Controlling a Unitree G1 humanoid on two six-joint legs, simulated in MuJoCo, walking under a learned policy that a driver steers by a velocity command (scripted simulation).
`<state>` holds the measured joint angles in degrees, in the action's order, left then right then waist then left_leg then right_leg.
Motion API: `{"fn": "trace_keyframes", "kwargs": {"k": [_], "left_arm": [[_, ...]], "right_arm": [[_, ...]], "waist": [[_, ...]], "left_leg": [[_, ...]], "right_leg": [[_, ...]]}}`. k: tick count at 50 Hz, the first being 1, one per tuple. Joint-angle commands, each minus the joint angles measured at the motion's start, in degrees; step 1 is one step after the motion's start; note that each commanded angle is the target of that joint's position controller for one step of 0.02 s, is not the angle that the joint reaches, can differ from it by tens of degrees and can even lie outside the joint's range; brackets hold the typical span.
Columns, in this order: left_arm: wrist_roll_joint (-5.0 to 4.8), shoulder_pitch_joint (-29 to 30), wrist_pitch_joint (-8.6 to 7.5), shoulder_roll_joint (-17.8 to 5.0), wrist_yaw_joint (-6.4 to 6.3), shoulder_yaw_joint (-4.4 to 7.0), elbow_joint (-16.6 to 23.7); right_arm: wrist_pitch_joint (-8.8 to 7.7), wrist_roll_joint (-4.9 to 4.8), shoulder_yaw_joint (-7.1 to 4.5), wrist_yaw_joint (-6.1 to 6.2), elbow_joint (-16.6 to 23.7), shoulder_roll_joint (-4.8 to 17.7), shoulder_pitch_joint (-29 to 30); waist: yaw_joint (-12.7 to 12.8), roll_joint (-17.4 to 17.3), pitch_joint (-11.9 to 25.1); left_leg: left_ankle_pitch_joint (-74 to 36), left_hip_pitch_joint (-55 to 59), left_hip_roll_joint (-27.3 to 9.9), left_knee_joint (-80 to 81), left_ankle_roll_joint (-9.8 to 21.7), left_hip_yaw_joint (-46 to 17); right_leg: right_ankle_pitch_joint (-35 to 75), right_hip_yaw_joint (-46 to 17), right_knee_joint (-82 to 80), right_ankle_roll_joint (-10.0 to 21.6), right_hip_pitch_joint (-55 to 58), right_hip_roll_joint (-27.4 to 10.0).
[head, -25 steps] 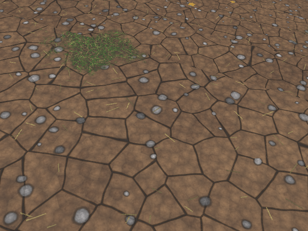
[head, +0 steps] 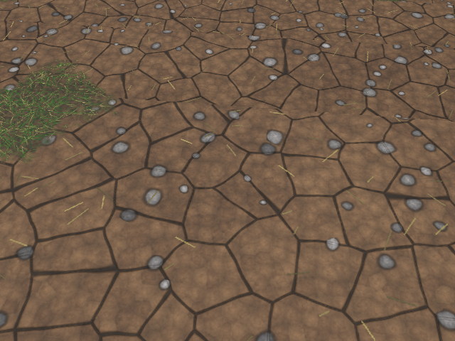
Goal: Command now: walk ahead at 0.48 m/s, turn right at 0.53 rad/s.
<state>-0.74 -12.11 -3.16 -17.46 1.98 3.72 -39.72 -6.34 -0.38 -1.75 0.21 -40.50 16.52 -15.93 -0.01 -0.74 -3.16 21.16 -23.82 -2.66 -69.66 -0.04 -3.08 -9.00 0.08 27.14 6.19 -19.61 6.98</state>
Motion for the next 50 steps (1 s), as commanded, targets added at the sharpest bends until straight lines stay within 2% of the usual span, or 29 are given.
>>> {"fn": "trace_keyframes", "kwargs": {"k": [1, 3, 5, 7, 10, 13, 14, 15, 16, 17, 18, 19, 20, 21, 23, 25, 28, 33, 37, 38, 39, 40, 41, 42, 43, 44, 46, 47, 50], "left_arm": [[0.38, 0.78, -0.87, -6.50, -1.00, 1.74, 4.40], [0.08, 0.46, -1.07, -7.56, -1.49, 1.94, 3.87], [-0.13, -0.42, -0.89, -8.63, -2.02, 2.30, 3.33], [-0.58, -2.70, -0.41, -9.13, -2.35, 2.48, 2.54], [-1.14, -6.33, 0.30, -9.51, -2.59, 2.67, 1.23], [-0.91, -6.54, 0.79, -8.86, -2.74, 2.64, 1.13], [-0.74, -5.90, 0.98, -8.28, -2.68, 2.53, 1.35], [-0.42, -6.13, 0.89, -6.20, -2.49, 1.84, 1.58], [0.53, -7.06, 0.69, -2.02, -2.16, 0.34, 2.59], [-1.30, -14.59, 0.04, 0.92, -2.05, -0.73, 4.66], [-2.13, -13.63, 0.15, -5.41, -2.36, 0.33, 3.21], [-1.70, -7.45, 0.49, -8.58, -2.44, 1.31, 3.86], [-0.91, -4.33, 0.77, -8.20, -2.58, 1.38, 4.55], [-0.38, -2.33, 0.77, -7.53, -2.41, 1.53, 5.34], [-1.04, -2.83, 1.35, -5.56, -1.80, 1.51, 5.65], [-0.79, -2.17, 1.81, -3.01, -1.69, 0.87, 5.88], [-0.14, 0.88, 1.61, -1.28, -1.47, 0.02, 6.57], [-0.11, 9.76, -0.02, -0.21, 0.22, -1.07, 7.89], [-0.36, 13.93, -0.48, -1.89, 0.80, -0.63, 9.78], [-0.21, 12.45, -0.66, -2.89, 0.78, -0.12, 9.66], [0.06, 7.64, -0.83, -4.35, 0.57, 0.77, 8.43], [0.30, -1.07, -0.79, -6.97, 0.06, 2.27, 5.67], [0.98, -11.53, -0.41, -11.24, -0.90, 3.69, 3.71], [1.72, -12.75, -0.15, -15.81, -1.36, 4.00, 3.64], [1.66, -12.17, -0.29, -10.77, -1.41, 2.89, 4.00], [1.44, -8.34, -0.58, -8.20, -1.37, 1.87, 3.62], [1.46, -1.70, -1.22, -4.08, -0.72, 0.81, 3.09], [1.57, 0.52, -1.62, -2.86, -0.58, 0.61, 2.91], [1.80, 4.01, -2.56, -3.89, -1.31, 1.22, 1.62]], "right_arm": [[-0.41, 1.09, -2.20, 0.12, 4.82, 7.41, -0.95], [0.51, 1.67, -1.62, 0.33, 5.43, 5.92, 0.56], [0.52, 1.82, -0.82, 0.33, 6.69, 4.21, 5.49], [0.10, 1.42, -0.36, 0.02, 7.58, 3.21, 10.83], [-0.52, 0.04, -0.97, -0.59, 8.52, 4.95, 14.65], [-1.05, -0.35, -2.35, -0.98, 8.25, 7.54, 12.74], [-1.28, -0.40, -2.89, -0.93, 7.49, 8.05, 9.63], [-1.56, 0.05, -3.79, -0.59, 6.59, 9.51, 4.54], [-1.63, 1.08, -4.65, -0.06, 6.19, 12.54, -3.56], [-0.76, 1.89, -5.79, -0.43, 3.95, 17.23, -7.67], [-0.50, 0.80, -4.81, -0.78, 4.70, 11.76, -6.66], [-0.18, 0.54, -3.91, -0.47, 5.11, 8.55, -4.25], [0.13, 1.04, -3.39, -0.37, 5.19, 7.39, -1.58], [0.35, 1.24, -2.97, -0.26, 4.69, 6.05, 0.03], [0.07, 1.34, -2.66, -0.01, 3.81, 4.88, 1.13], [-0.40, 0.82, -2.83, -0.27, 2.20, 5.21, 0.16], [-0.48, 0.66, -3.48, -0.57, 0.09, 7.23, -0.60], [0.58, -0.71, -3.82, -0.46, -2.99, 9.53, -2.65], [1.84, -1.69, -4.14, -0.53, -5.97, 11.02, -5.92], [2.21, -1.85, -4.17, -0.46, -6.41, 11.51, -5.80], [2.56, -2.07, -4.15, -0.32, -6.68, 12.01, -5.00], [2.66, -1.92, -3.66, -0.18, -6.80, 11.16, -4.90], [2.33, -0.47, -2.26, -0.14, -5.36, 8.05, -4.55], [1.46, 0.01, -0.07, -0.41, -3.87, 0.64, -11.17], [0.74, -1.52, -1.61, -0.47, -5.02, 7.02, -8.17], [0.72, -2.54, -2.56, -0.42, -3.63, 9.29, -4.17], [1.61, -0.91, -2.75, 0.29, -4.03, 7.79, -2.22], [2.71, -0.87, -2.92, 0.46, -4.75, 7.01, -3.97], [5.21, -0.90, -2.67, 0.68, -4.18, 3.79, -4.59]], "waist": [[-1.52, 2.47, 4.24], [-1.71, 2.47, 2.43], [-0.03, 3.10, 1.44], [2.62, 3.87, 1.72], [4.24, 5.03, 2.92], [2.25, 7.02, 3.88], [0.24, 7.55, 4.57], [-2.49, 6.94, 7.50], [-5.61, 0.26, 15.61], [-1.98, -19.76, 21.82], [-3.56, -13.94, 18.33], [-5.14, -8.36, 11.38], [-4.46, -4.33, 7.81], [-3.70, -3.99, 4.73], [-2.01, -6.60, 3.08], [-1.63, -5.66, 2.15], [-1.59, -3.49, 1.37], [-4.16, -2.75, -0.28], [-4.03, -3.84, -1.35], [-2.43, -4.38, -0.37], [1.01, -4.57, 2.57], [5.41, -3.84, 7.91], [9.61, 0.91, 16.18], [5.02, 15.49, 23.91], [7.72, 10.62, 23.81], [6.40, 9.32, 14.65], [2.15, 6.11, 8.50], [0.07, 6.92, 7.69], [-2.58, 6.03, 5.65]], "left_leg": [[-3.22, -11.03, -3.91, 4.42, -1.68, -2.16], [-6.30, -9.89, -3.69, 10.87, -3.74, -0.32], [-15.14, -7.89, -2.51, 20.55, -4.73, 0.65], [-23.69, -4.24, -0.08, 30.57, -5.06, 1.26], [-26.16, -1.98, 1.81, 37.53, -4.86, -0.44], [-19.81, 0.47, 1.73, 40.54, -2.48, -2.15], [-18.11, 4.69, 1.93, 42.10, -1.08, -1.34], [-17.00, 13.05, 0.62, 43.21, 0.95, -1.59], [-11.21, 26.67, -9.21, 43.14, 4.69, -11.11], [4.11, 42.48, -21.50, 49.95, 14.06, -39.25], [16.82, 40.54, -21.81, 52.96, 13.47, -44.13], [13.59, 34.59, -19.24, 53.26, 11.00, -34.22], [4.12, 28.58, -16.65, 53.27, 9.63, -26.09], [-3.24, 23.98, -14.30, 54.23, 9.39, -20.14], [-9.55, 19.23, -11.82, 56.94, 8.86, -12.36], [-13.66, 17.42, -11.58, 58.94, 10.29, -8.78], [-19.58, 18.54, -12.28, 60.70, 12.02, -4.81], [-23.01, 19.19, -10.52, 61.23, 10.59, 2.21], [-28.86, 24.66, -13.26, 58.64, 9.57, 1.49], [-35.33, 25.45, -13.30, 55.97, 9.05, 1.39], [-43.95, 24.74, -12.15, 50.23, 7.99, 2.63], [-47.42, 20.71, -9.45, 40.35, 6.42, 4.50], [-31.48, 8.18, -6.45, 23.49, 3.97, 5.90], [10.56, -11.74, 3.66, 3.43, 0.35, 3.84], [12.90, -15.98, 2.75, -3.69, 0.02, -4.45], [9.01, -18.68, 0.47, -4.56, -0.10, -3.59], [3.25, -14.26, -2.87, 0.43, -1.19, -2.07], [1.44, -10.12, -3.74, 1.98, -1.65, -2.13], [-3.14, -6.88, -3.01, 5.90, -3.23, -0.66]], "right_leg": [[7.24, -21.44, -15.53, 12.61, 8.67, -15.90], [10.91, -17.23, -16.21, 12.09, 2.48, -14.32], [9.29, -13.81, -15.69, 9.96, -0.83, -11.42], [5.75, -12.79, -14.13, 7.71, -1.59, -9.75], [1.18, -17.27, -10.94, 6.35, 2.94, -11.63], [-0.36, -23.04, -4.89, 4.39, 8.79, -14.15], [0.51, -23.49, -2.13, 3.40, 8.70, -13.65], [2.34, -21.75, 4.41, 1.52, 7.10, -11.01], [-4.87, -16.96, 20.57, -0.72, 1.52, -7.20], [-25.38, -9.40, 39.71, -4.21, -18.28, -0.11], [-22.69, -10.74, 47.49, -5.06, -25.25, -4.87], [-17.13, -9.54, 49.37, -5.44, -26.88, -6.71], [-13.08, -8.05, 48.42, -5.81, -25.23, -8.60], [-10.42, -8.13, 45.71, -6.01, -24.29, -10.00], [-8.12, -7.02, 42.45, -6.18, -20.50, -11.92], [-7.71, -6.35, 38.70, -6.40, -20.07, -11.90], [-3.14, -6.44, 29.13, -6.84, -21.44, -11.85], [8.14, -0.99, 11.92, -6.12, -15.89, -11.06], [3.67, 0.19, 5.54, -3.50, -13.38, -9.73], [1.99, 0.82, 3.92, -2.58, -9.93, -8.62], [2.79, 2.13, 1.44, -1.37, -1.99, -6.95], [4.90, 2.73, 0.48, 0.07, 11.14, -5.95], [6.60, -7.61, 3.01, 3.22, 29.19, -15.93], [-2.40, -34.25, -2.78, 11.31, 43.95, -30.90], [-2.72, -38.69, -7.37, 11.85, 39.77, -31.42], [7.95, -27.60, -7.21, 9.80, 32.84, -29.57], [26.71, -13.46, -7.86, 7.13, 20.60, -24.28], [30.28, -9.03, -9.42, 6.26, 16.04, -22.81], [35.89, -2.18, -13.16, 6.84, 9.15, -22.80]]}}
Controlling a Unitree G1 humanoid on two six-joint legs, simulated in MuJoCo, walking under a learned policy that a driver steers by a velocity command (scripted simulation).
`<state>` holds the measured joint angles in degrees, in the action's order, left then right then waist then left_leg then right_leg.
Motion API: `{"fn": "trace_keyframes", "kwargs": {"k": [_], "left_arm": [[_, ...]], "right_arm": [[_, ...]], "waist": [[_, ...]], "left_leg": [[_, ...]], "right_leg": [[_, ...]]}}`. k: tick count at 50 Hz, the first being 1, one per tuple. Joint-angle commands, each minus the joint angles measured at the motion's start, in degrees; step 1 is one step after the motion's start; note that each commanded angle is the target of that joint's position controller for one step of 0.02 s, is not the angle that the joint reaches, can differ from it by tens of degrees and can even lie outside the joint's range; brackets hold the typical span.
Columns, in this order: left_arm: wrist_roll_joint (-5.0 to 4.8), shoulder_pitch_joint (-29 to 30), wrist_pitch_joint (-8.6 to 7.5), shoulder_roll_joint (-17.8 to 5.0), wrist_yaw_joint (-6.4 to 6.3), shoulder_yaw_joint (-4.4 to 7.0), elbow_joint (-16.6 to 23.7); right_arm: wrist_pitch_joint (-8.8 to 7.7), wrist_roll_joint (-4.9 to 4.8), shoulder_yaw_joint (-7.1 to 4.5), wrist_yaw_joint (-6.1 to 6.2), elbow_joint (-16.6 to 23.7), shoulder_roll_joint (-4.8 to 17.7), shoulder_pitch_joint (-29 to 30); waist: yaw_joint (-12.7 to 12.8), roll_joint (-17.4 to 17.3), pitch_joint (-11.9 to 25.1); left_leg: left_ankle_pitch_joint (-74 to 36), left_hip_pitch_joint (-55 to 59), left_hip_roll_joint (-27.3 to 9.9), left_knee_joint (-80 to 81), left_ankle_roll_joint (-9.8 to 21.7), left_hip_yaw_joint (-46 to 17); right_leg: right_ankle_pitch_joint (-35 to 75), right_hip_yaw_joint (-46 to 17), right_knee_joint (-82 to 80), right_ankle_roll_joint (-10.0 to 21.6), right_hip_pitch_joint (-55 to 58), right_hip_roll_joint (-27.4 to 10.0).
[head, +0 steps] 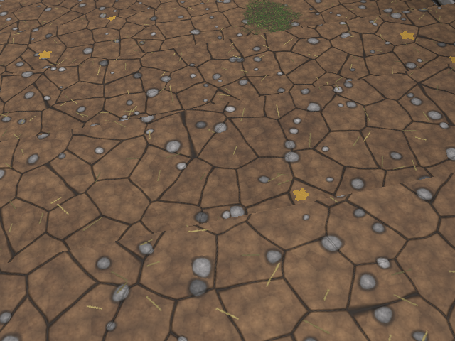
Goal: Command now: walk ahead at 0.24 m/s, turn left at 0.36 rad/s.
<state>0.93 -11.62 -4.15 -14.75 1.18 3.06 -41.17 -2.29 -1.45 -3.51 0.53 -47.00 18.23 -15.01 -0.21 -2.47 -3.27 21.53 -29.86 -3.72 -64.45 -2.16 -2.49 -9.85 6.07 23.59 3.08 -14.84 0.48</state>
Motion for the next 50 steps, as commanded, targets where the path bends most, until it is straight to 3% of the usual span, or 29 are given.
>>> {"fn": "trace_keyframes", "kwargs": {"k": [1, 5, 9, 10, 11, 13, 14, 15, 16, 17, 18, 19, 20, 21, 23, 24, 28, 30, 32, 34, 35, 36, 37, 38, 40, 42, 44, 47, 50], "left_arm": [[0.19, 4.02, -1.51, -7.35, -1.01, 2.16, 2.56], [-0.19, 3.89, -0.08, -8.69, -2.77, 2.61, 1.13], [-1.47, 2.62, 1.60, -10.68, -3.03, 3.36, -0.46], [7.05, 1.44, -0.87, -9.09, -0.92, 2.65, 0.42], [5.64, 1.63, -2.20, -10.22, -0.98, 3.85, -0.46], [2.96, 1.86, -2.95, -10.72, -2.56, 4.04, -0.61], [2.41, 0.84, -2.84, -11.28, -3.10, 4.05, -0.81], [1.84, -2.44, -2.48, -10.48, -2.94, 3.75, -1.09], [1.65, -7.57, -2.49, -7.03, -3.13, 2.62, 1.22], [3.16, -4.69, -3.06, -4.86, -2.45, 1.30, 4.08], [2.75, 4.86, -2.61, -6.46, -1.07, 1.30, 5.41], [2.31, 6.92, -2.35, -6.93, -1.30, 1.75, 5.84], [3.15, 3.92, -2.13, -10.30, -2.10, 2.94, 5.29], [3.63, 3.09, -1.98, -9.79, -2.74, 2.80, 5.07], [3.81, -1.37, -1.19, -7.77, -3.39, 1.95, 4.31], [3.14, -3.74, -0.47, -7.12, -2.88, 1.60, 3.33], [2.61, -7.32, 1.86, -5.64, -0.79, -0.03, 0.95], [2.55, -6.44, 1.03, -6.30, -0.89, -0.43, 1.30], [1.50, -6.90, -0.58, -6.88, -1.15, -0.61, 1.14], [1.18, -9.45, -2.56, -8.13, -1.81, -0.58, 1.46], [1.72, -15.61, -3.73, -12.94, -3.01, 0.52, 1.14], [3.10, -13.07, -4.14, -14.69, -2.62, 0.46, 0.72], [2.30, -8.93, -3.73, -11.27, -2.47, -0.30, 0.87], [0.43, -5.46, -3.64, -8.09, -2.42, -1.17, 1.99], [0.57, -5.25, -3.97, -3.95, -3.10, -3.05, 1.72], [2.00, -8.43, -3.99, -5.23, -3.72, -2.91, 0.91], [2.25, -14.42, -3.56, -7.32, -2.89, -2.28, -1.97], [2.33, -20.11, -2.73, -7.32, -0.60, -2.21, -6.30], [3.02, -20.79, -2.23, -7.37, 1.04, -2.06, -8.72]], "right_arm": [[1.48, 0.49, -0.80, 0.37, 3.39, 1.58, -3.92], [1.54, 0.90, -0.33, -1.21, 6.33, 0.46, 1.66], [2.16, 1.08, -1.04, -2.90, 9.62, 2.07, 5.63], [0.51, 7.01, 1.48, -5.25, 8.52, 0.22, 0.29], [-0.24, 7.19, 0.90, -5.57, 8.71, 0.18, 0.42], [-1.76, 5.51, -0.17, -5.40, 10.31, 3.13, 4.74], [-2.47, 4.42, -0.62, -5.50, 11.07, 4.06, 6.29], [-3.21, 3.52, -1.50, -5.24, 11.51, 6.53, 7.31], [-3.52, 2.61, -2.90, -4.04, 12.22, 12.39, 3.44], [-3.31, 3.18, -3.46, -2.87, 11.17, 14.83, -6.22], [-4.84, 5.09, -3.85, -2.22, 7.35, 12.88, -10.76], [-5.35, 4.53, -4.43, -1.99, 6.72, 12.81, -9.04], [-4.86, 3.34, -3.65, -1.82, 7.78, 10.01, -5.24], [-4.67, 2.05, -2.62, -1.67, 8.39, 7.04, -2.03], [-3.95, 2.51, -1.85, -1.38, 11.01, 6.05, 3.81], [-3.97, 3.03, -1.95, -1.59, 12.12, 6.57, 5.97], [-4.19, 3.74, -2.54, -2.89, 13.81, 7.76, 5.39], [-4.11, 3.36, -2.69, -3.32, 14.65, 7.64, 4.21], [-3.22, 3.07, -2.42, -3.82, 15.54, 7.13, 5.82], [-2.73, 4.29, -1.38, -4.04, 15.53, 4.04, 5.61], [-3.05, 5.09, 0.04, -4.04, 17.20, -0.38, 6.20], [-3.70, 6.20, 0.99, -4.53, 17.78, -2.84, 7.11], [-3.46, 5.59, 0.54, -3.96, 15.26, -0.25, 7.10], [-3.09, 5.35, -0.34, -2.87, 13.52, 2.07, 5.49], [-2.78, 6.45, -0.73, -2.57, 12.36, 2.22, 5.56], [-2.72, 5.41, -0.15, -4.67, 11.76, 0.22, 8.02], [-2.88, 4.18, 0.47, -6.13, 11.97, -1.63, 10.93], [-2.31, 4.13, 1.54, -6.44, 12.98, -3.86, 15.44], [-1.71, 4.52, 1.71, -6.51, 13.85, -3.31, 17.18]], "waist": [[-2.48, 7.64, 4.86], [-0.53, 7.50, 5.23], [0.64, 6.67, 5.01], [-1.81, 2.08, 2.79], [-1.06, 3.58, 2.26], [0.02, 2.55, 3.35], [0.23, 2.60, 4.87], [1.10, 1.42, 7.49], [2.10, -8.59, 19.07], [-3.22, -13.36, 29.50], [-7.34, -2.98, 18.27], [-6.01, -2.96, 12.18], [-3.58, -3.53, 12.60], [-1.33, -3.34, 9.63], [3.27, -1.39, 8.49], [4.43, -1.26, 8.98], [1.97, -2.92, 6.61], [0.13, -2.29, 6.55], [1.08, -0.43, 5.79], [2.66, 1.17, 7.10], [5.18, 8.59, 7.92], [3.43, 11.84, 1.98], [2.06, 5.78, 0.57], [1.34, 7.39, 2.20], [1.71, 8.25, 2.43], [3.88, 6.32, 2.19], [6.00, 5.93, 1.59], [7.39, 6.97, 0.10], [5.74, 8.01, -1.04]], "left_leg": [[-5.89, -1.59, -2.14, 3.94, -1.41, -1.06], [-18.42, 1.47, -1.64, 17.88, -0.65, 1.56], [-16.47, 1.54, -1.04, 24.65, 1.34, 2.64], [-13.06, 0.45, -3.86, 25.69, 2.65, -2.80], [-9.77, -0.43, -3.95, 25.67, 3.49, -3.63], [-11.69, 1.29, -0.58, 31.02, 5.79, 0.97], [-17.32, 6.13, 2.15, 35.36, 7.56, 3.71], [-28.68, 13.15, 4.98, 39.34, 10.39, 4.87], [-55.51, 32.23, -5.24, 37.02, 22.59, -9.69], [-55.92, 49.79, -16.07, 40.83, 32.19, -31.22], [-48.88, 45.11, -14.77, 42.10, 25.80, -29.40], [-46.68, 38.88, -12.94, 42.84, 22.81, -23.06], [-45.65, 35.00, -12.27, 44.49, 22.95, -20.95], [-43.55, 27.29, -11.18, 46.44, 21.79, -18.72], [-38.20, 15.71, -8.32, 50.58, 19.89, -15.60], [-37.61, 12.95, -6.72, 51.03, 18.92, -13.46], [-3.92, 8.44, -4.06, 53.94, 16.21, -16.49], [3.17, 11.86, -5.57, 50.84, 16.29, -21.37], [7.84, 10.78, -3.97, 46.27, 16.34, -23.02], [9.16, 3.07, 0.01, 37.61, 13.78, -23.17], [10.82, -8.73, 6.89, 25.58, 8.30, -17.39], [8.69, -23.70, 9.86, 15.77, 3.73, -11.63], [2.92, -25.92, 3.88, 8.13, 3.63, -11.69], [0.13, -23.64, 3.31, 4.05, 2.76, -7.20], [-7.02, -20.41, 2.03, 1.61, 2.44, -4.17], [-12.75, -18.59, 1.38, 2.54, 1.77, -0.77], [-16.00, -19.68, 1.05, 8.58, 0.71, 1.82], [-17.41, -16.60, 1.33, 19.24, 1.17, 5.23], [-17.05, -14.25, 2.21, 24.30, 4.29, 5.22]], "right_leg": [[36.37, -6.26, -10.43, 9.91, 3.68, -16.26], [32.90, 0.84, -10.39, 8.52, 5.15, -14.48], [29.79, 1.42, -6.48, 7.67, 10.13, -16.89], [24.59, -2.17, -10.92, 10.90, 11.41, -24.11], [21.15, -2.26, -9.48, 11.21, 14.41, -24.37], [17.76, 1.71, -5.00, 8.83, 17.48, -20.46], [19.78, 3.81, -1.05, 6.96, 16.96, -17.90], [23.27, 6.05, 4.45, 4.21, 15.65, -14.02], [12.46, 11.04, 19.35, -3.43, 6.17, -6.61], [-29.81, 4.35, 28.10, -7.21, -10.07, 1.71], [-32.55, -6.37, 34.00, -6.06, -18.60, 0.32], [-30.21, -8.02, 38.88, -5.74, -21.94, -1.58], [-28.62, -9.09, 41.03, -5.52, -20.55, -2.83], [-26.11, -10.09, 40.64, -4.98, -18.03, -4.33], [-20.27, -9.29, 36.05, -5.25, -8.96, -4.05], [-16.94, -7.75, 32.60, -5.81, -5.67, -3.05], [-14.32, -6.34, 21.72, -7.20, -0.56, -1.20], [-13.97, -6.87, 15.10, -6.63, -1.69, -1.51], [-7.55, -5.01, 3.82, -4.97, 2.32, -0.44], [-7.63, -9.03, -0.17, 0.17, 12.01, -4.08], [-13.35, -26.95, -7.35, 12.78, 19.70, -16.61], [-16.73, -48.79, -14.71, 22.69, 20.06, -28.27], [-20.30, -43.37, -16.10, 19.05, 19.76, -27.36], [-21.54, -35.07, -16.21, 14.39, 18.64, -22.76], [-10.45, -22.92, -17.26, 9.48, 17.74, -17.02], [4.22, -14.24, -17.42, 8.64, 17.22, -14.70], [15.38, -9.23, -16.56, 9.25, 19.70, -14.07], [25.05, -4.81, -15.67, 9.62, 19.92, -13.76], [31.62, -4.07, -14.79, 9.93, 21.27, -15.84]]}}
Over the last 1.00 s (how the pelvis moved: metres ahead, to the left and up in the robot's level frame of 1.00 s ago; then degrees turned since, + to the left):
0.52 -0.09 0.01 -17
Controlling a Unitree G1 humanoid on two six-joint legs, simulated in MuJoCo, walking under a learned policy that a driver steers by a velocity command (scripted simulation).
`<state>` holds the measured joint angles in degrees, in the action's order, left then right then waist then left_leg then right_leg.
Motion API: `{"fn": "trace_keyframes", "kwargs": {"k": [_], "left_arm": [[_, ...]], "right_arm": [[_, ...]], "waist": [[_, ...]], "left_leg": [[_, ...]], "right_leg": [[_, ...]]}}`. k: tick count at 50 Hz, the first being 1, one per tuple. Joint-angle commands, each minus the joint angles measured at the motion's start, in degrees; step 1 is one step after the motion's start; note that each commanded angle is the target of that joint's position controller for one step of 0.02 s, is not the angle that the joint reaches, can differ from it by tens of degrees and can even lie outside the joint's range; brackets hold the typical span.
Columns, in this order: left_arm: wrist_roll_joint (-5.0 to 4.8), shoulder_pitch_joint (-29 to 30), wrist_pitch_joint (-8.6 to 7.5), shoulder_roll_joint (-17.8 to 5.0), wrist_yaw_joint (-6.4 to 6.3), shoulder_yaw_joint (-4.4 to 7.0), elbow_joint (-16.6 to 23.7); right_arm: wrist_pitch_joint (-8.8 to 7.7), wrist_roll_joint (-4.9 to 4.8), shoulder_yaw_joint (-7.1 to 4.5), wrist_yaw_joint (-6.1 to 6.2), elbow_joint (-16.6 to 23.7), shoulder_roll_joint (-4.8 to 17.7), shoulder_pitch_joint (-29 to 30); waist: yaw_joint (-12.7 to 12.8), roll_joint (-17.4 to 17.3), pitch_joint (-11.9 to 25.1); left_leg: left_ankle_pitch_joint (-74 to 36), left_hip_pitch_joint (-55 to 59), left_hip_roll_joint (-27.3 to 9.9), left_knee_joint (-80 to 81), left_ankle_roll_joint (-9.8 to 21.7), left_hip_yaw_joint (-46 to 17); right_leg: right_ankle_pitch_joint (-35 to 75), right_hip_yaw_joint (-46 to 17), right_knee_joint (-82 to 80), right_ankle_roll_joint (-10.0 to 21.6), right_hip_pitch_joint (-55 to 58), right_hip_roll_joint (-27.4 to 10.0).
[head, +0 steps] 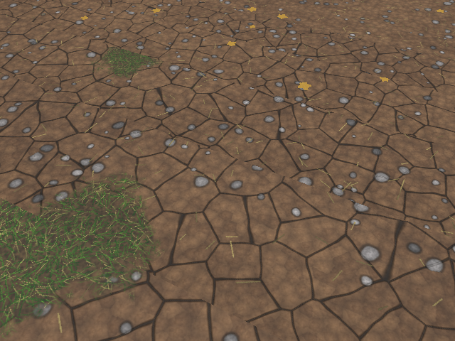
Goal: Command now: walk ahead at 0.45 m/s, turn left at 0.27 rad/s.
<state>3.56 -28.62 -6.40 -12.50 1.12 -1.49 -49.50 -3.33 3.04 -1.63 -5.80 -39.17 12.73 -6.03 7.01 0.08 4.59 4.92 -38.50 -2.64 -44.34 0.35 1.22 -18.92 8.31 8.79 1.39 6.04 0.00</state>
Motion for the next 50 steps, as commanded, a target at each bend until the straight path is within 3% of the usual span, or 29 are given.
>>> {"fn": "trace_keyframes", "kwargs": {"k": [1, 6, 7, 8, 9, 10, 11, 12, 14, 20, 23, 24, 27, 29, 30, 31, 32, 33, 34, 35, 37, 39, 41, 42, 43, 45, 46, 48, 50], "left_arm": [[0.56, -3.15, 0.07, -9.59, 1.38, 2.53, -0.92], [1.35, -0.34, -0.03, -13.88, 2.20, 4.05, -2.90], [1.96, -1.87, -0.57, -11.04, 2.64, 3.26, -2.12], [3.67, -10.59, -1.16, -3.37, 4.15, 0.09, -1.45], [0.43, 2.52, -0.84, -5.49, 5.53, 1.64, -0.92], [-0.75, 8.67, -1.19, -5.86, 5.13, 2.49, 1.10], [0.35, 10.73, -1.31, -7.32, 3.62, 3.11, 1.18], [1.86, 8.82, -0.86, -5.91, 2.68, 2.71, 1.24], [1.92, 6.91, 0.82, -0.38, 2.81, 1.31, 0.87], [0.11, 16.55, 1.40, -1.13, 4.47, 1.57, 3.41], [0.30, 19.39, 2.24, -1.82, 5.04, 1.95, 4.59], [1.34, 13.88, 1.83, -1.74, 5.38, 2.08, 3.11], [1.48, 15.94, 0.37, -5.91, 4.39, 3.79, 5.34], [0.46, 10.14, -0.56, -8.69, 3.63, 5.46, 4.86], [-2.30, 12.35, -1.54, -10.74, 3.36, 6.45, 6.07], [-2.22, 8.75, -2.12, -14.06, 1.10, 7.80, 5.34], [-1.22, -1.20, -1.54, -16.07, -0.97, 8.19, 3.28], [-0.30, -11.29, -1.80, -16.43, -0.59, 8.20, 0.59], [-0.18, -12.16, -3.18, -14.72, -0.21, 8.85, -1.49], [-0.89, -5.99, -3.52, -8.52, 0.37, 6.86, -1.41], [0.21, 5.54, -2.11, -3.50, 2.00, 4.06, -0.18], [-0.64, 13.59, -1.09, -3.73, 2.09, 3.45, 2.54], [-0.53, 15.08, -1.05, -8.90, 1.30, 4.73, 3.41], [1.99, 16.04, -1.03, -9.73, 0.61, 4.51, 4.43], [1.48, 8.81, -1.71, -3.57, -1.64, 2.89, 3.03], [-1.03, -8.94, -2.44, -1.62, -4.16, 2.41, -1.68], [-2.60, -7.40, -1.76, -1.74, -4.11, 2.48, -0.54], [0.76, -2.30, 0.19, -8.53, -0.89, 2.59, 1.09], [-0.31, -1.18, 0.02, -8.51, 0.63, 1.99, 3.91]], "right_arm": [[-0.55, 0.08, -0.33, 0.00, 6.17, 2.69, 8.43], [-0.18, -1.44, -2.63, 2.49, 4.82, 8.31, 0.08], [-0.40, -1.07, -3.79, 3.37, 1.34, 11.44, -11.50], [-0.27, -1.21, -3.32, 3.97, -3.00, 11.74, -26.93], [-0.66, 1.49, -3.18, 4.74, -6.87, 9.39, -37.56], [-1.94, 1.40, -4.22, 5.07, -8.38, 11.55, -31.27], [-2.23, -0.25, -3.33, 5.39, -7.44, 8.05, -22.55], [-2.21, -1.24, -1.51, 5.68, -6.93, 3.43, -17.23], [-2.45, -0.91, 0.28, 5.83, -5.92, -1.39, -11.07], [-4.15, 2.46, -0.47, 5.80, -8.89, 2.53, -14.95], [-3.36, 3.05, -0.58, 4.20, -10.64, 4.91, -16.97], [-3.26, 5.06, -0.57, 4.14, -10.66, 5.61, -16.59], [-3.93, 3.37, -0.24, 5.34, -9.74, 6.67, -12.37], [-3.65, 3.35, -1.28, 5.65, -9.01, 11.22, -10.31], [-3.21, -0.02, -2.13, 5.17, -10.31, 13.05, -11.76], [-2.78, 3.20, -1.36, 4.55, -11.78, 9.47, -21.11], [-2.84, 6.02, 1.67, 2.94, -12.83, -0.12, -29.12], [-4.12, 1.81, 1.61, 1.50, -6.96, 1.54, -18.36], [-4.88, -2.06, 1.16, 1.69, -2.03, 2.55, -1.56], [-4.70, -1.73, 0.64, 3.24, -0.37, 5.57, 2.95], [-3.25, 1.79, 1.77, 5.15, -2.06, 3.64, -3.45], [-1.60, 2.59, 1.96, 5.52, -2.32, 3.00, -5.73], [-0.82, 1.28, 3.46, 4.49, -0.15, -0.51, -5.30], [-1.59, 2.06, 4.27, 3.15, -2.37, -1.42, -11.91], [-1.82, 3.08, 3.57, 2.30, -1.80, 1.49, -6.49], [-1.91, 3.49, 2.99, 2.56, 2.77, 3.24, 6.51], [-1.76, 2.52, 3.60, 2.11, 2.02, 2.94, 7.83], [-0.69, 0.10, 3.19, 1.90, 2.78, 1.61, 2.78], [-0.20, 0.64, 1.58, 2.32, 0.61, 4.59, -5.91]], "waist": [[-2.42, 5.66, -8.91], [-11.32, 6.19, -3.60], [-14.04, 1.57, 6.51], [-15.79, -10.97, 23.67], [-21.59, -5.48, 14.81], [-17.90, -6.03, -0.20], [-14.16, -4.98, -4.33], [-9.91, -4.20, -2.67], [-4.83, -3.73, -3.12], [-6.37, -1.27, -4.90], [-6.32, -4.01, -6.08], [-4.26, -4.14, -5.82], [-3.39, -2.84, -6.84], [-0.28, -3.01, -5.39], [-1.04, -0.76, -6.45], [-5.02, 4.79, -0.48], [-4.88, 14.39, 14.10], [2.54, 9.63, 14.58], [7.13, 7.28, -1.75], [4.26, 3.53, -3.83], [-6.07, 1.04, -4.49], [-9.58, 0.43, -4.88], [-10.54, -0.67, -3.13], [-11.52, 1.29, -1.97], [-5.82, -0.95, -2.20], [3.60, 2.51, -4.29], [5.21, -0.73, -4.80], [-1.06, 3.89, -5.85], [-5.61, 1.08, -9.08]], "left_leg": [[-0.15, -3.96, 1.52, 5.47, 2.84, 1.36], [-5.82, 28.34, 6.76, 10.69, 8.62, 3.64], [-15.83, 52.05, 1.81, 4.18, 14.31, -1.25], [-14.06, 78.16, -17.91, 12.80, 28.49, -28.75], [-7.84, 69.48, -18.52, 22.35, 24.01, -36.70], [3.07, 53.06, -17.09, 26.16, 18.00, -27.38], [8.39, 40.55, -15.75, 29.59, 16.40, -21.92], [4.71, 34.26, -14.45, 31.40, 15.46, -17.34], [-0.80, 23.95, -14.13, 35.42, 14.23, -11.46], [-13.49, 23.97, -11.03, 38.48, 12.29, 3.87], [-13.98, 23.32, -11.35, 36.80, 11.27, 7.44], [-13.84, 22.13, -12.24, 32.85, 10.79, 7.67], [-18.14, 28.83, -12.54, 26.51, 8.57, 9.07], [-34.55, 26.24, -10.90, 15.04, 6.71, 13.10], [-30.88, 30.13, -9.73, 7.05, 7.34, 14.34], [-22.30, 21.53, -6.94, -10.03, 3.62, 12.69], [26.80, 7.49, 0.44, -31.24, -3.16, 9.44], [34.71, -8.89, 6.27, -44.33, -4.18, -1.07], [31.94, -24.06, 4.51, -44.55, -2.78, -8.41], [27.64, -21.73, 1.47, -42.40, -3.00, -10.19], [21.51, -8.31, -0.80, -35.00, -1.65, -10.22], [21.50, -1.85, -1.30, -27.26, -2.63, -7.18], [16.89, 15.71, 0.27, -14.79, -4.14, 0.72], [-2.64, 25.40, 1.42, -24.43, -2.94, 2.14], [-20.10, 6.03, -2.36, -13.49, -2.48, -8.23], [-18.93, -18.96, -1.38, -1.13, -2.28, -7.02], [-30.67, -9.75, -2.25, 16.88, -1.24, -6.27], [-37.65, 24.46, 0.58, 11.26, -1.23, 0.31], [-33.15, 33.68, -0.57, 15.20, -1.97, -0.11]], "right_leg": [[42.32, -5.65, 0.48, 11.25, 0.66, -15.80], [65.59, -1.12, 16.49, 6.63, -10.88, -12.58], [54.64, -1.07, 30.94, 3.46, -24.72, -8.37], [8.16, -4.02, 51.29, -0.22, -41.77, -0.21], [-10.27, -11.34, 67.05, 0.94, -48.66, 2.84], [-6.51, -14.56, 69.94, 2.82, -53.10, -1.83], [-3.81, -13.49, 67.21, 3.55, -50.14, -5.18], [-1.42, -13.97, 64.00, 4.32, -45.53, -6.99], [-0.36, -14.02, 61.22, 3.95, -38.89, -8.53], [20.43, -10.48, 40.23, 1.99, -42.90, -7.76], [22.97, -9.51, 38.75, 1.23, -38.54, -5.73], [28.09, -10.15, 49.55, 1.60, -35.31, -5.55], [17.20, -8.86, 48.51, 3.32, -37.66, -4.74], [9.85, -2.61, 45.58, 3.54, -23.11, 0.69], [0.13, -0.31, 24.80, 3.41, -22.01, 4.09], [26.06, -7.53, 31.40, 9.42, -5.99, 4.14], [46.35, -30.65, 30.11, 25.68, 15.37, -8.37], [42.10, -49.80, 19.59, 30.00, 21.97, -15.01], [28.52, -50.58, 16.43, 24.67, 12.67, -16.21], [24.30, -46.36, 20.17, 22.85, 1.94, -15.80], [22.12, -40.26, 19.98, 21.93, -20.73, -12.65], [15.86, -35.71, 16.36, 19.97, -34.27, -9.09], [16.77, -23.89, 17.83, 15.13, -47.37, -1.13], [17.58, -22.03, 22.94, 13.78, -55.07, 0.57], [3.79, -24.95, 27.68, 12.02, -37.94, 0.91], [0.13, -31.44, 39.53, 11.92, -12.46, -0.59], [-6.31, -27.15, 42.31, 9.54, -19.81, 2.79], [-11.61, -27.69, 39.25, 10.52, -51.42, 3.07], [-15.58, -32.33, 45.20, 9.71, -54.71, 2.90]]}}
Over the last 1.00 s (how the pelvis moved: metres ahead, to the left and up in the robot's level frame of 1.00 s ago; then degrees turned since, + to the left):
0.31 0.08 -0.01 33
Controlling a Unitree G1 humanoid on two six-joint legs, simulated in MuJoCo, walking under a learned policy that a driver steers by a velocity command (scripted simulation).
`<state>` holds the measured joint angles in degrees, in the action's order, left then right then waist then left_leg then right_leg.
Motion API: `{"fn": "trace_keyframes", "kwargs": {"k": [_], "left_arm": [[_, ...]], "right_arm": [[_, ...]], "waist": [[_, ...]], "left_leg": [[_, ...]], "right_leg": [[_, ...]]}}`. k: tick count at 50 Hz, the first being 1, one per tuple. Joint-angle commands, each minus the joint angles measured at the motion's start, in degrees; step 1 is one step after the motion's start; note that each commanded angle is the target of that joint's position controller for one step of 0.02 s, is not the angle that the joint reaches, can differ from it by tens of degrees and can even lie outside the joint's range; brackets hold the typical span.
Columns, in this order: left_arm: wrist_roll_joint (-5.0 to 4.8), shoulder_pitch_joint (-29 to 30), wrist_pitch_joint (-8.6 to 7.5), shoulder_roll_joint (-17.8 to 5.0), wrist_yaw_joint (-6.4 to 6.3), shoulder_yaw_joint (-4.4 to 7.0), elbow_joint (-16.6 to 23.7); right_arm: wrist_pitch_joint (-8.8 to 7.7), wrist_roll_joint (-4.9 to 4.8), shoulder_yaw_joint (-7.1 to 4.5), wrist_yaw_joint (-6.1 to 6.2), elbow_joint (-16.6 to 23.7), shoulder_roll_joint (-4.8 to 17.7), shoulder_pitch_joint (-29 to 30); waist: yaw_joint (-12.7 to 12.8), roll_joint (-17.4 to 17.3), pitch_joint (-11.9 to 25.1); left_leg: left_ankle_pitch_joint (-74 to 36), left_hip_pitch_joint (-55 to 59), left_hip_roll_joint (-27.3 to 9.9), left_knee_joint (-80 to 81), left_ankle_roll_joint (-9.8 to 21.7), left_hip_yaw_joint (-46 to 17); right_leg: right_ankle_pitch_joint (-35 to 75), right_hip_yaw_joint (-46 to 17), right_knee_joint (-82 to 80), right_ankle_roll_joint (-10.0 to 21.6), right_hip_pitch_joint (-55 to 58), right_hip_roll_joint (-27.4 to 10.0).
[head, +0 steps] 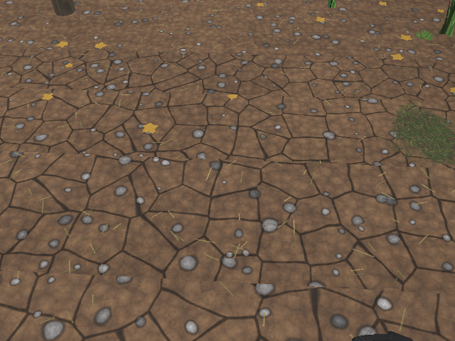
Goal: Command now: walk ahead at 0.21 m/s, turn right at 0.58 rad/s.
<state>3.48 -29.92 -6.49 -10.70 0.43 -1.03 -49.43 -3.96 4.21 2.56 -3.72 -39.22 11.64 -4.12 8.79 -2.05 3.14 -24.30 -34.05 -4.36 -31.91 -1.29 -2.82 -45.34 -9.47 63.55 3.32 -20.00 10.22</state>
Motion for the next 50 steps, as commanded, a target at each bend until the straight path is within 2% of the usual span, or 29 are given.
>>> {"fn": "trace_keyframes", "kwargs": {"k": [1, 3, 4, 5, 6, 7, 9, 10, 12, 15, 19, 21, 23, 24, 25, 26, 27, 28, 30, 33, 36, 38, 39, 41, 44, 47, 48, 49, 50], "left_arm": [[-1.78, 0.05, 0.59, -9.78, 1.35, 1.00, 4.03], [-3.44, 2.89, 1.96, -10.86, 3.20, 0.29, 4.62], [-2.39, -12.30, 1.04, -1.04, 4.48, -1.16, 4.39], [-2.59, -15.32, 1.48, -4.73, 4.68, -0.64, 5.62], [-2.55, -5.29, 2.97, -7.87, 4.38, 0.89, 8.58], [-1.79, -0.64, 4.04, -6.21, 2.93, 0.68, 11.59], [-0.22, 3.06, 5.31, -2.40, 1.78, -0.86, 14.19], [0.55, 1.86, 5.51, -1.36, 2.51, -1.13, 11.24], [1.17, 2.04, 5.71, -0.92, 4.23, -0.76, 9.71], [-1.50, 8.21, 5.92, -2.34, 6.04, 0.07, 8.43], [-0.34, 16.27, 5.71, -6.55, 3.44, 1.89, 10.91], [-0.57, 19.91, 4.77, -6.43, 2.09, 2.17, 11.70], [-2.86, 20.11, 3.83, -6.58, 2.02, 2.90, 10.88], [-4.39, 17.20, 3.09, -6.15, 3.05, 3.64, 9.18], [-5.82, 12.64, 2.53, -7.34, 4.22, 3.49, 7.96], [-6.13, 8.67, 2.59, -7.88, 5.05, 2.85, 6.89], [-4.33, 9.59, 3.00, -8.93, 5.29, 3.96, 5.82], [-4.32, 15.03, 2.97, -9.38, 5.85, 4.02, 6.27], [-3.59, 21.84, 2.75, -11.80, 5.97, 5.32, 8.73], [-2.96, 16.11, 2.02, -16.79, 1.98, 8.41, 10.08], [-2.12, 4.45, 0.42, -14.09, -2.84, 9.30, 7.15], [-2.66, 14.64, -0.07, -10.04, -3.35, 8.51, 8.73], [-2.73, 21.24, -0.11, -10.11, -3.57, 8.52, 10.35], [-1.18, 22.87, 0.44, -12.00, -3.93, 9.87, 11.48], [0.17, 21.04, 1.14, -13.23, -4.42, 11.15, 11.45], [0.57, 22.48, 1.47, -12.31, -3.28, 10.57, 10.08], [0.59, 21.22, 1.35, -8.99, -2.85, 9.39, 9.32], [1.04, 18.65, 1.06, -2.81, -3.08, 7.64, 14.27], [-0.23, 21.70, 0.48, -4.29, -2.54, 7.19, 14.89]], "right_arm": [[0.61, -0.45, -3.39, 0.33, -1.09, 7.10, -11.80], [0.65, -0.80, -6.91, 1.31, -8.31, 13.36, -30.57], [0.05, -0.23, -7.63, 0.88, -6.46, 15.96, -33.28], [0.73, 1.46, -7.47, -0.76, -4.43, 15.07, -29.05], [0.59, 3.59, -6.46, 0.17, -2.19, 11.62, -23.54], [0.18, 2.31, -6.11, 0.13, -0.64, 11.03, -14.93], [-0.82, -0.63, -6.43, 0.86, 1.51, 12.04, -4.76], [-1.94, -0.49, -5.50, 2.93, 0.74, 7.60, -4.13], [-3.15, 0.16, -5.75, 4.70, -1.49, 7.02, -8.71], [-3.20, -0.43, -6.30, 5.43, -2.10, 9.72, -8.47], [-1.87, -1.39, -9.14, 3.91, -2.72, 13.50, -11.30], [-1.32, -1.38, -9.12, 4.39, -3.26, 11.46, -11.85], [-0.53, -2.08, -8.02, 4.15, -3.76, 7.90, -9.94], [-0.50, -2.94, -6.11, 2.17, -4.82, 3.41, -8.46], [-0.30, -3.68, -4.31, 0.17, -5.56, -1.93, -14.39], [-0.89, -4.99, -4.70, -0.31, -6.58, -0.15, -18.58], [-0.74, -5.09, -6.18, -0.01, -6.60, 3.68, -13.20], [-0.50, -4.57, -6.78, 0.12, -6.68, 4.84, -11.17], [-0.78, -3.63, -7.34, 0.51, -7.13, 6.96, -11.35], [-0.92, -2.84, -7.97, 4.16, -3.72, 7.71, -5.91], [-0.75, -1.36, -7.80, 5.97, -3.65, 6.80, -4.47], [-0.16, -0.40, -7.80, 6.05, -6.08, 6.60, -7.21], [0.21, -0.17, -6.97, 5.23, -6.98, 4.48, -8.98], [1.06, -0.86, -6.11, 2.79, -8.34, 1.67, -10.23], [1.99, -1.92, -6.01, 0.95, -7.76, 3.51, -9.16], [0.40, -3.02, -8.66, 1.08, -7.31, 8.72, -12.03], [-0.44, -2.54, -10.00, 1.29, -7.49, 11.25, -15.86], [-1.80, -2.15, -11.93, 3.11, -5.99, 20.76, -21.67], [-3.42, 0.34, -11.95, 2.67, -4.93, 21.14, -21.94]], "waist": [[-9.11, 2.14, -8.49], [-17.74, -1.19, -4.37], [-8.62, -14.42, 19.94], [-8.73, -10.80, 26.37], [-10.35, -2.60, 15.94], [-6.94, -1.68, 10.88], [-1.90, -2.13, 1.05], [-2.58, 1.46, -1.40], [-4.80, -2.22, -2.02], [-7.86, -1.13, -4.21], [-11.37, -1.52, -3.45], [-12.54, -2.36, -1.67], [-10.16, -0.26, -0.11], [-6.86, 0.71, 3.19], [-7.97, 7.48, 11.56], [-8.88, 7.08, 13.26], [-7.27, 4.94, 5.78], [-9.32, 4.56, 2.27], [-10.37, 5.54, 0.85], [-6.78, 6.96, 4.21], [-1.91, 12.86, 2.98], [-7.22, 8.47, -0.77], [-9.97, 7.64, -1.70], [-9.41, 7.77, -1.16], [-7.70, 8.04, -1.07], [-9.66, 6.46, -0.25], [-11.82, 2.05, 1.61], [-10.38, -14.17, 10.29], [-12.16, -3.72, 5.53]], "left_leg": [[-4.74, 33.38, 1.04, 12.74, -0.19, 4.40], [-14.43, 48.37, -6.35, 21.78, 5.43, 4.18], [-62.93, 76.10, -21.70, -7.97, 23.17, -4.97], [-63.83, 77.57, -30.46, -8.66, 32.07, -14.14], [-51.17, 61.93, -27.11, -5.71, 26.12, -9.47], [-25.64, 46.19, -27.38, 0.25, 23.73, -9.39], [-9.59, 17.87, -24.54, 13.42, 25.65, -5.58], [-2.08, 11.05, -17.83, 14.17, 20.94, 2.57], [5.10, 10.39, -15.14, 14.57, 19.58, 5.85], [32.64, 7.96, -10.69, 20.35, 14.01, 10.61], [36.12, 24.88, -19.67, 21.38, 17.83, 1.23], [31.87, 31.71, -20.49, 18.62, 16.88, 1.42], [34.24, 27.69, -17.38, 13.74, 11.86, 4.58], [36.59, 17.41, -13.07, 10.30, 6.17, 8.50], [45.45, 10.26, -5.65, 2.54, -2.39, 16.26], [50.13, 6.70, -3.96, 1.76, -5.03, 11.61], [45.42, 7.81, -3.64, 0.73, -5.66, 10.19], [40.54, 11.33, -3.59, 0.84, -5.32, 10.23], [38.93, 13.61, -2.04, -0.08, -2.42, 10.13], [40.78, 7.45, 0.13, -6.58, -0.46, 8.15], [65.14, -5.38, 0.76, -31.71, -1.96, 2.12], [59.08, 0.65, -0.99, -29.61, -1.33, 1.76], [52.70, 6.57, -0.08, -22.78, -0.85, 5.03], [42.43, 12.40, 1.63, -16.64, -0.25, 7.34], [38.39, 13.14, 1.16, -6.37, 1.16, 6.52], [25.68, 27.90, 5.28, 3.38, 4.87, 8.50], [17.69, 35.84, 2.51, 8.16, 7.32, 3.80], [-9.64, 48.32, -15.22, 11.80, 21.78, -21.40], [3.42, 45.86, -18.23, 14.58, 25.16, -29.52]], "right_leg": [[11.20, -14.95, -3.77, 5.68, -24.73, -5.73], [24.63, -10.36, 18.53, -2.09, -20.70, -3.07], [-7.17, -0.63, 49.57, -6.63, -33.45, 1.55], [-10.22, 0.77, 64.08, -8.59, -45.03, -0.26], [-1.35, 2.48, 62.10, -8.85, -48.25, -3.69], [6.11, 1.64, 59.34, -8.15, -46.26, -6.76], [14.71, 2.74, 48.27, -8.81, -35.29, -12.58], [25.17, 3.64, 38.00, -7.84, -28.96, -14.50], [31.05, 6.88, 32.57, -7.07, -27.44, -14.41], [42.32, 9.89, -5.07, -7.95, -15.95, -17.36], [35.69, 8.92, -19.39, -4.85, -19.81, -14.88], [34.49, 9.29, -27.01, -2.66, -18.65, -13.74], [45.83, 9.86, -38.73, 0.14, -5.77, -12.39], [53.11, 9.11, -40.53, 1.64, 11.57, -12.77], [70.63, -0.43, -38.47, 8.80, 29.85, -23.00], [64.30, -10.10, -37.45, 12.30, 32.79, -29.83], [51.14, -8.09, -37.88, 8.22, 23.00, -27.04], [43.70, -2.33, -37.69, 3.64, 14.32, -22.81], [40.67, 2.69, -37.23, 2.18, 7.93, -19.88], [49.26, -5.18, -40.49, 13.07, 16.02, -27.55], [59.47, -11.46, -46.67, 21.94, 22.85, -39.49], [52.64, 0.21, -51.01, 15.22, 12.61, -33.47], [50.41, 6.35, -51.95, 11.36, 8.02, -29.29], [45.89, 10.83, -52.52, 8.17, 6.04, -27.11], [37.11, 10.41, -51.63, 7.50, 10.81, -30.32], [22.93, 13.19, -43.24, 3.33, 1.84, -30.04], [18.76, 17.44, -34.48, -0.38, -3.22, -25.68], [0.95, 22.19, -10.94, -6.89, -13.75, -14.13], [2.09, 6.78, -9.77, -6.70, -22.77, -9.61]]}}
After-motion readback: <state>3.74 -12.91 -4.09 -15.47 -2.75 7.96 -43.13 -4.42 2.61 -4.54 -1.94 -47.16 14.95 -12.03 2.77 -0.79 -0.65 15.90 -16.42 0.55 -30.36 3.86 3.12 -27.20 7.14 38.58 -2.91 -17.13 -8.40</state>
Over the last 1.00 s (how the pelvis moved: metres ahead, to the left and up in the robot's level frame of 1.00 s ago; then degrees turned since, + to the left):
0.54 -0.06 -0.09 -26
